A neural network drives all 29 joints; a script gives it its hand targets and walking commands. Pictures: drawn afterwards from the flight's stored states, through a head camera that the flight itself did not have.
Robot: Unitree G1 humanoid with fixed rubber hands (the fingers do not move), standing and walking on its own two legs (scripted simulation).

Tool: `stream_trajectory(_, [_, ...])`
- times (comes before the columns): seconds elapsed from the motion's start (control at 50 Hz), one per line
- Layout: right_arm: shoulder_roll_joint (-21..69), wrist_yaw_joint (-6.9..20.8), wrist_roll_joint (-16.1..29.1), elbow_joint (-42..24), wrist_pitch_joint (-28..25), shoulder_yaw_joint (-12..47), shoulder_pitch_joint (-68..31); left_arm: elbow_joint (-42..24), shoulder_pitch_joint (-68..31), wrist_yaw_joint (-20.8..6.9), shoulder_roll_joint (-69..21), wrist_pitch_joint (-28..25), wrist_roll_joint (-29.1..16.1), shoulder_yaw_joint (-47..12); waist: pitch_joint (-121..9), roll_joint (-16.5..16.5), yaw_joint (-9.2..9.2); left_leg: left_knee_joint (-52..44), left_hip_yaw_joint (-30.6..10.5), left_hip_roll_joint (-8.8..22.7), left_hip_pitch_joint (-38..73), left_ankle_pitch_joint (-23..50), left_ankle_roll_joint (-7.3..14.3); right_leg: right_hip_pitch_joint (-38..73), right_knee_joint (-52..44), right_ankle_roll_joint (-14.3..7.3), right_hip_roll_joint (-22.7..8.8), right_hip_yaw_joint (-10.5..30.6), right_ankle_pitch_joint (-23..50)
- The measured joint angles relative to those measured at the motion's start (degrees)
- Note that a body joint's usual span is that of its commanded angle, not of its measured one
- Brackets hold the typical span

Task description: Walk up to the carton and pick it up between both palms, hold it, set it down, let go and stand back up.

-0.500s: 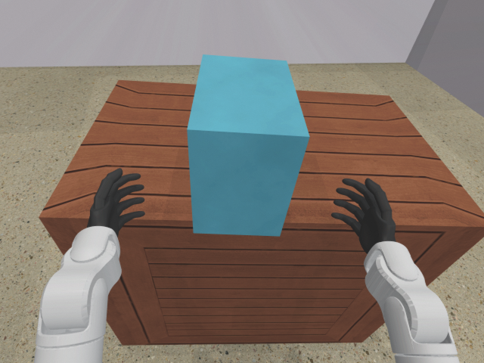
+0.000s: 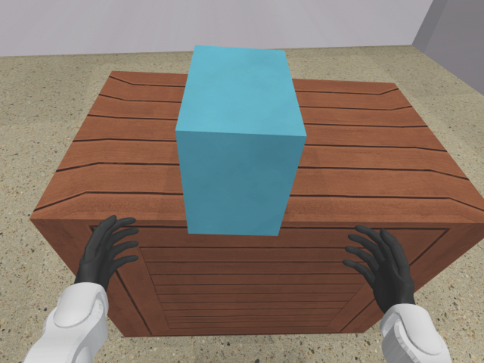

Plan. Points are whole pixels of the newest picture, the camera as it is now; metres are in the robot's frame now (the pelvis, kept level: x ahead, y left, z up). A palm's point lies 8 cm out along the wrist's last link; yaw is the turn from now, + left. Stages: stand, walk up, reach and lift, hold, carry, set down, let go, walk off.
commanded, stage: set down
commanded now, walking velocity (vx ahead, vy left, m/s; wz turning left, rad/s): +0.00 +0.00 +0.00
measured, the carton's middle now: (236, 141) +0.49 +0.03 +0.12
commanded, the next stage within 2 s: none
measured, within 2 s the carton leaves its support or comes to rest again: neither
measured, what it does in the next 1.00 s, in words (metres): stands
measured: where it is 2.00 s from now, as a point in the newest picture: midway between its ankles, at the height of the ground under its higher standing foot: outside the picture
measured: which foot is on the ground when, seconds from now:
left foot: down 0.00-1.00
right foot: down 0.00-1.00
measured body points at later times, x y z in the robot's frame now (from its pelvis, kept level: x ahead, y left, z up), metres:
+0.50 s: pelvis +0.01 +0.00 +0.00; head +0.04 +0.01 +0.45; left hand +0.25 +0.22 +0.04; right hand +0.25 -0.20 +0.06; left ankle +0.04 +0.14 -0.75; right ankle +0.04 -0.11 -0.75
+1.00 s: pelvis +0.02 +0.00 +0.00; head +0.07 +0.01 +0.45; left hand +0.23 +0.23 -0.01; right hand +0.23 -0.21 +0.00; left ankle +0.04 +0.14 -0.75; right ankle +0.04 -0.11 -0.75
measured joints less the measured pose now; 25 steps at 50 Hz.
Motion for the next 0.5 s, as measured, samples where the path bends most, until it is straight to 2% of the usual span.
stream_trajectory(0.14, [0.02, 0.58, -0.01, -0.01, 0.45, -0.01, 0.12, 0.24, 0.01, -0.97, 0.80, -0.56, -0.70, -0.02, 0.14, 0.00, 0.43, 0.00, 0.01, 0.00, 0.01, 0.00, 0.00, 0.01, 0.00, -0.01, 0.00, 0.01, 0.00])
stream_trajectory(0.34, [0.02, 2.22, -0.26, 1.79, 0.41, -0.01, 0.19, 4.88, 0.01, -1.56, 0.84, -1.26, -0.69, -0.13, 1.55, 0.00, 0.43, 0.00, 0.03, 0.00, 0.02, -0.12, 0.00, 0.00, 0.00, -0.04, 0.00, 0.02, -0.11])
stream_trajectory(0.5, [0.02, 2.43, -1.53, 4.54, -0.42, 0.04, 1.44, 8.26, 0.68, -2.38, 1.15, -3.60, -0.69, -0.13, 1.93, 0.00, 0.43, 0.00, 0.05, 0.00, 0.02, -0.58, 0.00, 0.01, 0.00, -0.05, 0.00, 0.02, -0.58])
